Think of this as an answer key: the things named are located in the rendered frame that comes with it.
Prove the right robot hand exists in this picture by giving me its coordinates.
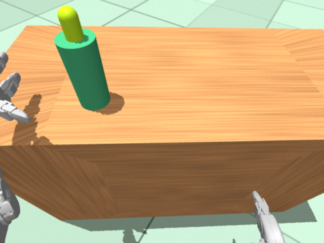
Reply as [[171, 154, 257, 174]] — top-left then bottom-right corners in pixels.
[[252, 191, 285, 243]]

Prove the left robot hand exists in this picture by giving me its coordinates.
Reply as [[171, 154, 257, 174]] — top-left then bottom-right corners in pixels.
[[0, 52, 31, 123]]

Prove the left robot arm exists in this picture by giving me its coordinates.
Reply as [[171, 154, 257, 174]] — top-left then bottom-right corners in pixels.
[[0, 167, 20, 243]]

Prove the bottle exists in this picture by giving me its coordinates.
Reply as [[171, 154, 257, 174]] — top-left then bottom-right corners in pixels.
[[54, 6, 110, 111]]

